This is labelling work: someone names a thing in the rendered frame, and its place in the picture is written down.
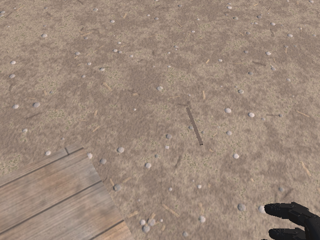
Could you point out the robot right hand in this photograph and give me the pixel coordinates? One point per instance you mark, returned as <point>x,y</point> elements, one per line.
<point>297,214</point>

